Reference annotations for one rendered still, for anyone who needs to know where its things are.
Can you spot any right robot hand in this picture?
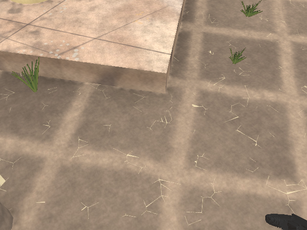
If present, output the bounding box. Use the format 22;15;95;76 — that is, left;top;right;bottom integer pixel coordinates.
265;214;307;230

